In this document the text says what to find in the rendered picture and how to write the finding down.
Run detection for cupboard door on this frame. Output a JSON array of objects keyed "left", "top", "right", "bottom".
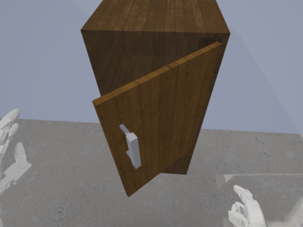
[{"left": 92, "top": 42, "right": 222, "bottom": 197}]

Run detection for robot left hand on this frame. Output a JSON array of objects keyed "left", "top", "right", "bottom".
[{"left": 0, "top": 109, "right": 31, "bottom": 195}]

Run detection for robot right hand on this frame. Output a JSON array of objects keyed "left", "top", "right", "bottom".
[{"left": 228, "top": 185, "right": 266, "bottom": 227}]

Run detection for handle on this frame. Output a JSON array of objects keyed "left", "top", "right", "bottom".
[{"left": 119, "top": 124, "right": 141, "bottom": 169}]

